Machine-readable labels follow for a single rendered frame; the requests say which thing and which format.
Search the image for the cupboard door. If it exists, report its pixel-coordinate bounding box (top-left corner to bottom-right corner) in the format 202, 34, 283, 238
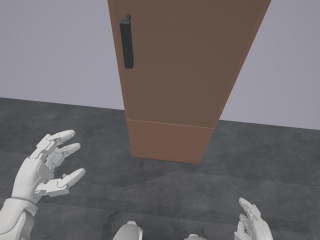
113, 0, 266, 128

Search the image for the handle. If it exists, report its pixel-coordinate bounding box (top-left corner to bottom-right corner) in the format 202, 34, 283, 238
119, 14, 134, 69

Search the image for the robot right hand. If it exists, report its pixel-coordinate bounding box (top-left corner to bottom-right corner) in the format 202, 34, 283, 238
234, 198, 273, 240

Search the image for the left robot shin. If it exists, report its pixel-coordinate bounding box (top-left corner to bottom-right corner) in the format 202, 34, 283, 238
127, 221, 137, 225

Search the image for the left robot thigh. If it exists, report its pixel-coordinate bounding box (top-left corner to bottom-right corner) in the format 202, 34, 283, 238
113, 224, 143, 240

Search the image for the robot left hand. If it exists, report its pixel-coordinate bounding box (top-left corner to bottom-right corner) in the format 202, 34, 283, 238
11, 129, 86, 204

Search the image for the left robot forearm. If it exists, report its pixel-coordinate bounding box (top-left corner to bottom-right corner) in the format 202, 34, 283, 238
0, 197, 38, 240

